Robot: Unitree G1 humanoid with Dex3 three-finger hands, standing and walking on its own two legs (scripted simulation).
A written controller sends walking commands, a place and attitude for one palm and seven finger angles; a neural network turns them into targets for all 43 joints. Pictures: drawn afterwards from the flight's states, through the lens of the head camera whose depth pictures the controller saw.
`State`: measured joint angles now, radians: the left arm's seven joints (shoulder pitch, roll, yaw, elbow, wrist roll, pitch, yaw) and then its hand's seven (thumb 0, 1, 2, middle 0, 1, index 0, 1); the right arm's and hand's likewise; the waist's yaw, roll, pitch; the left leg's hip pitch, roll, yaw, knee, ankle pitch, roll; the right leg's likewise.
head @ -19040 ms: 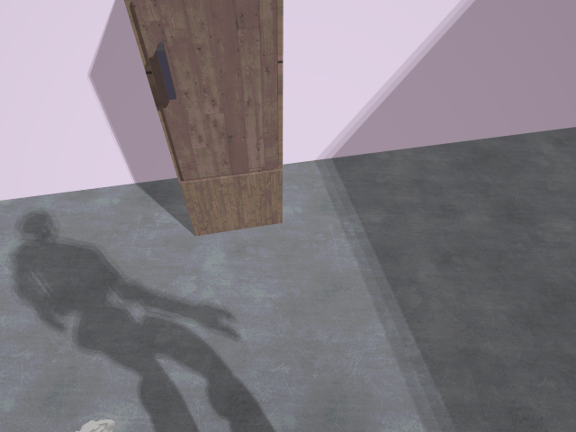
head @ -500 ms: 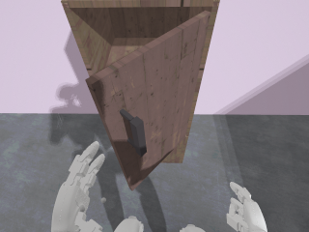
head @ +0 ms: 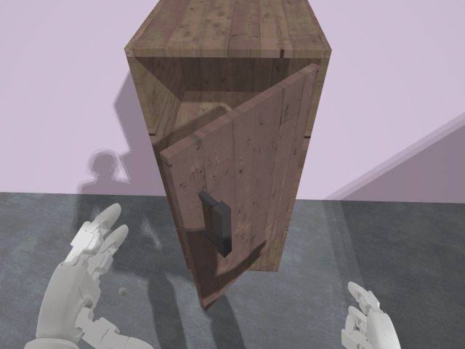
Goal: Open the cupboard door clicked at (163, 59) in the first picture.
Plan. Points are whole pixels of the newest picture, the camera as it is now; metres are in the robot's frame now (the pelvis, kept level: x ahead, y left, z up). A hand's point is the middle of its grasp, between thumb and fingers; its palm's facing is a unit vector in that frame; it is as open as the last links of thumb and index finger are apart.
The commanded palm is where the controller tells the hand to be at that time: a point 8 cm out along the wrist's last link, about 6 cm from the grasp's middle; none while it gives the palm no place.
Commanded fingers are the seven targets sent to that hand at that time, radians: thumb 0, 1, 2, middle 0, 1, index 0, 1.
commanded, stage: draw the hand back to the body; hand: left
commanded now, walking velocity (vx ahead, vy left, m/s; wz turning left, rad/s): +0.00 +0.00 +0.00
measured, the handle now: (215, 224) +0.32 +0.06 +0.06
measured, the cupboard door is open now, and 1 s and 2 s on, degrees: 48 48 48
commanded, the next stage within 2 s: step back with the hand held close in 1.04 s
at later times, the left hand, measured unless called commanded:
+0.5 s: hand (41, 244) +0.20 +0.25 +0.18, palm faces +0.34 -0.86 -0.39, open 11.0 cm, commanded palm +0.16 +0.30 +0.20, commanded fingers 0.00 0.65 0.80 -0.19 -0.30 -0.19 -0.30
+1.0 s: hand (22, 229) +0.21 +0.26 +0.20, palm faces +0.43 -0.82 -0.38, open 7.5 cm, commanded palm +0.16 +0.30 +0.22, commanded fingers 0.00 0.90 0.90 -0.20 -0.30 -0.20 -0.30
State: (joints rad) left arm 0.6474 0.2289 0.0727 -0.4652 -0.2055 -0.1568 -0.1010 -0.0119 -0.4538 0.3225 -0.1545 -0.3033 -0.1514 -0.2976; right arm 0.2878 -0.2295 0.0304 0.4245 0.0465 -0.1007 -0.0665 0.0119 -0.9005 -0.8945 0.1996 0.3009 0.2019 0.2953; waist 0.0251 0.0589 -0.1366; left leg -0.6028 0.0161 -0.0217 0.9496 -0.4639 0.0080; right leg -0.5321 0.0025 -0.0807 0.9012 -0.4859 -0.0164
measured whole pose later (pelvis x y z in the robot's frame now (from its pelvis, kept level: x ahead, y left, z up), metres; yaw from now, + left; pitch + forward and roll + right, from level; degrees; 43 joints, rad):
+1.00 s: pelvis +0.01 +0.01 +0.05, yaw -2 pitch -5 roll +0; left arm 0.48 0.33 0.33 -0.40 -0.07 -0.06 0.11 0.01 0.88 0.90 -0.21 -0.30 -0.21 -0.30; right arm 0.20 -0.23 0.02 0.64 0.00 -0.08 -0.08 0.01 -0.90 -0.89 0.20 0.30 0.20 0.30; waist 0.07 0.05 0.02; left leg -0.10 0.00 0.03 0.42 -0.24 0.02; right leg -0.05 0.00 -0.03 0.38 -0.25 0.00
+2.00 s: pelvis -0.10 +0.03 +0.03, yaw +0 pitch -1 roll -2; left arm 0.54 0.37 0.42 -0.55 -0.02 -0.22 0.16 0.01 0.89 0.90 -0.21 -0.30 -0.21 -0.30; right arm 0.20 -0.21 0.00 0.60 0.00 -0.07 -0.06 0.01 -0.90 -0.89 0.20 0.30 0.20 0.30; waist 0.01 0.01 0.06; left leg -0.46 -0.02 0.00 0.71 -0.32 0.02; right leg -0.36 0.02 0.02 0.59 -0.21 0.01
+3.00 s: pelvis -0.25 +0.03 +0.04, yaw -5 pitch -1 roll -1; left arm 0.49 0.36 0.41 -0.40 -0.03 -0.19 0.16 0.01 0.89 0.90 -0.21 -0.30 -0.21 -0.30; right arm 0.26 -0.22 0.00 0.69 0.00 -0.11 -0.08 0.01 -0.90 -0.89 0.20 0.30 0.20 0.30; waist 0.00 -0.02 -0.02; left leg -0.30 -0.02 0.01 0.56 -0.24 0.03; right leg -0.16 0.01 -0.02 0.53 -0.34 0.00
